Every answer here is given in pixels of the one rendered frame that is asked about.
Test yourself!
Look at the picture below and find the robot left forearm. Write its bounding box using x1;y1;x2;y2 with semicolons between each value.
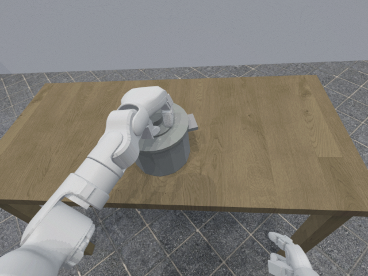
20;101;149;246

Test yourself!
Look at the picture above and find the pot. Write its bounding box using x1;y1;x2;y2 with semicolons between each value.
135;114;198;177

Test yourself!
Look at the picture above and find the robot right hand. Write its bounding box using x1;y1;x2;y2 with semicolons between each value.
268;232;312;276

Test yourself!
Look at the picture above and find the table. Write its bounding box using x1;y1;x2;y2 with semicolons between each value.
0;75;368;257

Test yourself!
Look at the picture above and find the left robot upper arm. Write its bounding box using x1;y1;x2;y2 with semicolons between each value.
0;201;95;276

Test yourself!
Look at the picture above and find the lid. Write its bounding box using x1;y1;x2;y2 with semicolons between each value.
139;103;189;154

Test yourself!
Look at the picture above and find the robot left hand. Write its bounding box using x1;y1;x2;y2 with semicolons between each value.
121;86;174;139

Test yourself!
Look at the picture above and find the knob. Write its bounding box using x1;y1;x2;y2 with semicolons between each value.
149;110;163;126

